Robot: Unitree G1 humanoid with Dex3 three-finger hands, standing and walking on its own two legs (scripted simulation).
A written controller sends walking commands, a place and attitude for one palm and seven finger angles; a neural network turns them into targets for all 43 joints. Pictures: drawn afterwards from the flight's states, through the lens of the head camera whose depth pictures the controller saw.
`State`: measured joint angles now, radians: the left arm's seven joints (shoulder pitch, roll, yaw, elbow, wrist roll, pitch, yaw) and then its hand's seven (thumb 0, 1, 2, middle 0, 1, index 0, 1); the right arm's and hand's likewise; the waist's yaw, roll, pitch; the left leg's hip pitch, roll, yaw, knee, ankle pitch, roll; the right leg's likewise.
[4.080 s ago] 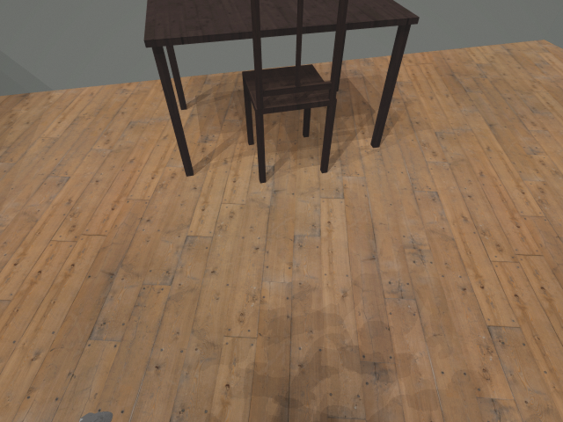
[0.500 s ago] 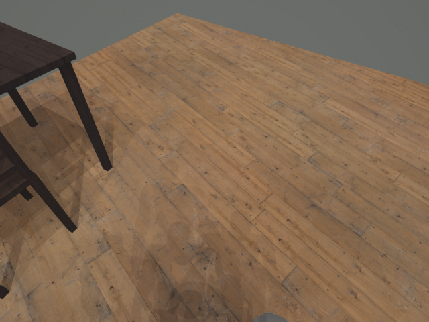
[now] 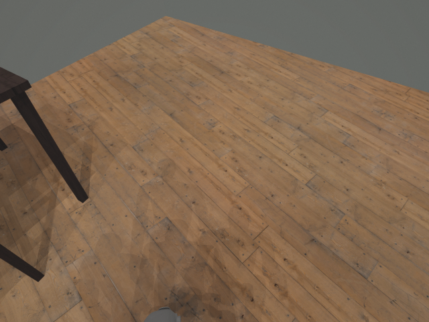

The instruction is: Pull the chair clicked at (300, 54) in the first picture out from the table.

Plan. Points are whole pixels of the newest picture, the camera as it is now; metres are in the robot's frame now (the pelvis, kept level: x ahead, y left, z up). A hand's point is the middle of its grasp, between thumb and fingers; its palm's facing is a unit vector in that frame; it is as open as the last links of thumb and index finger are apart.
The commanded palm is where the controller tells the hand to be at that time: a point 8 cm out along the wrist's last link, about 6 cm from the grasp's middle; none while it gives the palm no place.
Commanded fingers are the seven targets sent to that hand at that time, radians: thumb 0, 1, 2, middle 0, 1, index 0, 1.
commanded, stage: walk to a spot facing it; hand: left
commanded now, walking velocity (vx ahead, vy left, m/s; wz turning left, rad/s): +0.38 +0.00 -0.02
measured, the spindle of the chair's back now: out of the picture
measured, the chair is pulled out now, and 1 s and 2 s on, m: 0.00 0.00 0.00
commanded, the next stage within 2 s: turn to face it in 0.90 s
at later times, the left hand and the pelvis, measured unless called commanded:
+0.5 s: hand (147, 236) +0.34 +0.19 -0.16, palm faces -0.06 -0.98 -0.19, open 7.4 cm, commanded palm none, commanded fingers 0.00 0.90 0.90 -0.20 -0.30 -0.20 -0.30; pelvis +0.23 +0.01 +0.00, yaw -4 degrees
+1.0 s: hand (168, 215) +0.41 +0.15 -0.18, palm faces +0.12 -0.98 -0.17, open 7.3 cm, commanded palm none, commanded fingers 0.00 0.90 0.90 -0.20 -0.30 -0.20 -0.30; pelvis +0.45 -0.02 +0.00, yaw +3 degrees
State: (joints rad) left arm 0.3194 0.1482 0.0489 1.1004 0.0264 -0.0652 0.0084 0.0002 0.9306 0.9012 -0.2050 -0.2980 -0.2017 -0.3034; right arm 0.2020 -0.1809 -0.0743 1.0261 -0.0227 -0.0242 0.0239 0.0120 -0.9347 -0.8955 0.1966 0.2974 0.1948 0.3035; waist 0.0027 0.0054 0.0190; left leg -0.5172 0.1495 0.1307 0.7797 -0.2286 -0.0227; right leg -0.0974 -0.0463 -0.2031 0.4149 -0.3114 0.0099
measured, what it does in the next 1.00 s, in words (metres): walks ahead: left foot, then right foot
